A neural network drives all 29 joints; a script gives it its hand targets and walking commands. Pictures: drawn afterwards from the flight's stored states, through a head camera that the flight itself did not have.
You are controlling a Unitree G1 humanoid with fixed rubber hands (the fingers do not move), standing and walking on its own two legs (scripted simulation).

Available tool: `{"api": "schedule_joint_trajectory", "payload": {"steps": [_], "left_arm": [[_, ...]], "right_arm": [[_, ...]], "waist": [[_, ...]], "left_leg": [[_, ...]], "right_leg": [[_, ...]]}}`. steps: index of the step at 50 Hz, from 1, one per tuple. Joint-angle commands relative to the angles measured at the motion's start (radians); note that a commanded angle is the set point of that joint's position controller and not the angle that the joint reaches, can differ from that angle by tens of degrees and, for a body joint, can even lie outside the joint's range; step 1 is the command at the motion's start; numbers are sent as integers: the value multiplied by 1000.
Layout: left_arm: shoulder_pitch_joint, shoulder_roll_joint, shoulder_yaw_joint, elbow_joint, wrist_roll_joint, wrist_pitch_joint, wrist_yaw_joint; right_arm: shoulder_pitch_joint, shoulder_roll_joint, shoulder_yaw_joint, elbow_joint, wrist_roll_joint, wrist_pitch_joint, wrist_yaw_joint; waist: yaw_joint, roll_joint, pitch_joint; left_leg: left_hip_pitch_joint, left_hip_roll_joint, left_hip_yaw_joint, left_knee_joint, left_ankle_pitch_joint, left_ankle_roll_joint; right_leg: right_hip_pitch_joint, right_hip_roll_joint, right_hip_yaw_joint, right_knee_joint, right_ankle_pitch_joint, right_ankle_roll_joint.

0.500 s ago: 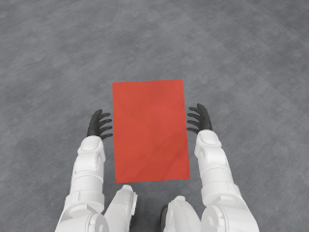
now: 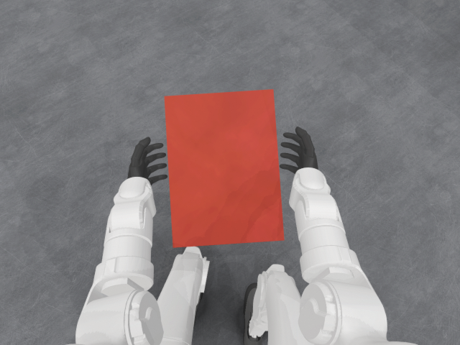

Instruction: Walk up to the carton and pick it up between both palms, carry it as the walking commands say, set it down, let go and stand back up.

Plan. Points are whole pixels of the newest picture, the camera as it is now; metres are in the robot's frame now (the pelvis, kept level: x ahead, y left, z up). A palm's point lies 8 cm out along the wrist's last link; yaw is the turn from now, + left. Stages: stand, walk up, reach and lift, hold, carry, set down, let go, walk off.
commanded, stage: set down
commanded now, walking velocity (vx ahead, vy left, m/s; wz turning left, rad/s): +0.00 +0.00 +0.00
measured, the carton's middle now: (224, 169) +0.44 +0.08 -0.15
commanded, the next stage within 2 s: none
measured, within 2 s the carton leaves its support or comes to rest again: neither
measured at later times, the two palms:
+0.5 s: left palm (149, 183) +0.38 +0.23 -0.14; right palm (289, 173) +0.45 -0.06 -0.13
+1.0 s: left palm (157, 186) +0.40 +0.24 -0.23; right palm (278, 178) +0.47 -0.05 -0.22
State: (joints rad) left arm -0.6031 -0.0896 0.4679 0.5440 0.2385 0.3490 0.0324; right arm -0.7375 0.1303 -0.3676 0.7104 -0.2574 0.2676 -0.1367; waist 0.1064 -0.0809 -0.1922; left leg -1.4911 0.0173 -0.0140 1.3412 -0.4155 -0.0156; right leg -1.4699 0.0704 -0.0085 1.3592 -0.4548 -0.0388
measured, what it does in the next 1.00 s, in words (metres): lowers itself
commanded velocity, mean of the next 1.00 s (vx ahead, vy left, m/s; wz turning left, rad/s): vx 0.00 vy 0.00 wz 0.00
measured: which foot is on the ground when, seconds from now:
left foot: down 0.00-1.00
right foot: down 0.00-1.00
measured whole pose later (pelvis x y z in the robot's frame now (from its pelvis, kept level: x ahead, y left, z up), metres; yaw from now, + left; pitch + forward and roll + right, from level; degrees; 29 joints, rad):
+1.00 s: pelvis -0.03 +0.00 -0.13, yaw +0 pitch +41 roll +1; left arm -0.91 0.03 0.46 0.65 0.18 0.32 0.06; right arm -1.06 0.04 -0.36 0.81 -0.17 0.24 -0.22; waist 0.10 -0.10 -0.07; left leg -2.03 0.00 -0.01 1.78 -0.47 -0.02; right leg -2.02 0.11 0.00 1.82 -0.52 -0.02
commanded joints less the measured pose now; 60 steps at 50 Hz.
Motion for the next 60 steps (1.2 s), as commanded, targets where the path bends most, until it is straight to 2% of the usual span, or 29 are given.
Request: {"api": "schedule_joint_trajectory", "payload": {"steps": [1,2,4,7,10,12,14,15,16,17,20,22,26,29,31,32,34,35,37,41,42,45,47,50,53,54,57,59,60], "left_arm": [[-703,-850,-574,-50,-173,-63,-268],[-716,-841,-567,-62,-174,-64,-264],[-731,-851,-586,-67,-183,-63,-256],[-749,-826,-570,-50,-191,-69,-257],[-780,-823,-572,-49,-190,-66,-249],[-799,-822,-563,-51,-188,-65,-244],[-836,-807,-543,-31,-187,-62,-243],[-826,-803,-533,-23,-178,-64,-244],[-820,-811,-534,-7,-180,-63,-245],[-833,-802,-532,-21,-183,-67,-244],[-853,-800,-535,-30,-182,-76,-241],[-879,-774,-526,-24,-186,-81,-241],[-911,-760,-520,-20,-185,-81,-241],[-924,-745,-493,10,-175,-81,-242],[-928,-735,-485,4,-166,-85,-239],[-962,-735,-501,-17,-182,-88,-240],[-966,-730,-505,-15,-181,-89,-239],[-968,-724,-496,-1,-183,-90,-242],[-967,-729,-498,-2,-189,-93,-243],[-1010,-701,-508,-32,-197,-98,-241],[-1003,-690,-488,-15,-195,-102,-244],[-1042,-680,-500,-25,-199,-102,-242],[-1055,-670,-495,-22,-196,-103,-242],[-1079,-654,-513,-40,-212,-111,-238],[-1069,-648,-515,-9,-211,-111,-237],[-1083,-647,-510,-11,-218,-112,-237],[-1108,-638,-503,-8,-219,-118,-234],[-1098,-631,-507,11,-214,-121,-232],[-1110,-628,-511,-4,-219,-126,-229]], "right_arm": [[-508,1022,521,53,137,-36,284],[-522,1017,520,55,140,-34,282],[-533,1009,524,50,142,-36,278],[-542,1012,527,62,141,-33,263],[-588,993,522,53,154,-36,264],[-595,997,510,71,155,-32,262],[-620,981,488,88,147,-26,256],[-602,1003,475,109,139,-22,251],[-600,993,468,108,138,-25,250],[-614,991,475,99,150,-30,253],[-650,979,483,82,159,-41,245],[-661,979,476,102,155,-40,239],[-695,951,458,104,160,-43,230],[-712,947,436,129,147,-41,220],[-726,946,445,123,158,-43,220],[-741,938,452,113,164,-44,217],[-753,942,454,110,169,-46,214],[-750,934,445,123,159,-46,210],[-784,930,468,91,176,-50,207],[-783,926,454,114,178,-45,202],[-797,925,461,118,176,-47,198],[-823,913,459,105,182,-49,194],[-828,903,451,113,187,-51,194],[-845,896,468,106,194,-50,190],[-859,877,454,113,203,-54,187],[-872,872,454,110,200,-54,186],[-887,867,448,110,201,-57,183],[-876,852,445,136,207,-60,186],[-890,847,445,125,209,-64,185]], "waist": [[57,42,-842],[65,43,-850],[55,48,-886],[57,20,-879],[70,35,-892],[64,40,-900],[51,25,-883],[47,6,-887],[42,19,-887],[57,27,-907],[69,43,-934],[65,19,-917],[62,43,-933],[54,9,-909],[74,18,-929],[66,21,-952],[76,34,-961],[67,17,-938],[85,20,-977],[73,11,-988],[87,-11,-970],[85,-8,-988],[92,24,-972],[93,-2,-1015],[93,30,-996],[86,7,-985],[85,-5,-979],[93,24,-969],[92,11,-985]], "left_leg": [[433,-151,8,-68,257,9],[430,-151,10,-62,256,7],[427,-155,11,-40,254,2],[364,-155,17,-6,239,5],[375,-157,18,12,222,1],[371,-160,20,29,222,0],[334,-160,26,42,159,2],[309,-161,25,52,176,6],[307,-161,27,64,197,3],[325,-160,27,71,202,1],[298,-163,35,96,219,-4],[256,-164,41,115,206,-2],[239,-164,46,138,182,-5],[181,-162,46,164,172,0],[178,-161,54,177,177,1],[179,-161,55,189,172,-2],[167,-162,58,201,189,-3],[130,-160,58,213,181,-3],[141,-160,60,227,194,-3],[107,-156,63,258,187,-2],[72,-155,63,270,194,2],[81,-155,65,280,183,-1],[59,-153,77,298,185,-4],[56,-153,67,317,211,-3],[37,-148,73,344,196,-6],[40,-150,69,346,199,-6],[20,-148,69,361,189,-3],[22,-145,74,377,215,-8],[24,-145,68,385,218,-8]], "right_leg": [[291,123,63,-122,155,17],[279,125,58,-109,151,17],[260,130,49,-82,145,17],[238,132,54,-63,142,24],[178,139,37,-23,110,21],[150,142,31,-10,103,21],[133,140,31,-6,55,23],[145,142,32,-4,76,28],[130,143,32,7,95,28],[109,146,27,26,96,29],[104,150,26,54,110,27],[87,151,24,66,107,33],[60,156,17,103,86,28],[33,156,18,116,77,34],[29,159,18,133,81,35],[36,159,18,143,77,31],[22,161,14,168,96,33],[12,159,15,167,94,34],[8,160,14,189,94,33],[-17,162,10,222,90,36],[-21,160,13,227,96,41],[-44,166,4,251,80,40],[-65,166,8,268,86,36],[-73,166,0,298,102,42],[-113,162,2,322,83,39],[-135,164,-7,331,76,40],[-138,163,-10,348,70,41],[-167,162,-9,366,89,40],[-172,162,-16,381,84,42]]}}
